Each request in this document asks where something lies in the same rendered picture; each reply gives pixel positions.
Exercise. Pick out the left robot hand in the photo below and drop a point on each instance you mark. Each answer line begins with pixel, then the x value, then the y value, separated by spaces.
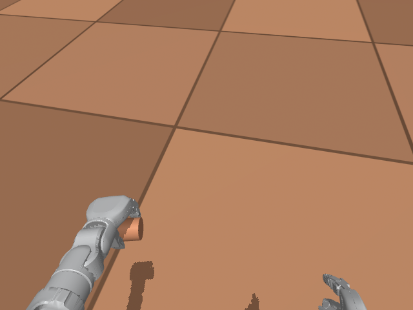
pixel 115 209

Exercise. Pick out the right robot hand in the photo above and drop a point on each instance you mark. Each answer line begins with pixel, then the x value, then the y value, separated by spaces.
pixel 349 298

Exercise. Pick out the left robot arm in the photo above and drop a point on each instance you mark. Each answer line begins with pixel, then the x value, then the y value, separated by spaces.
pixel 72 282

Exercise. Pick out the can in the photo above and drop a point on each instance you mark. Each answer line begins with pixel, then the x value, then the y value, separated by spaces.
pixel 131 229

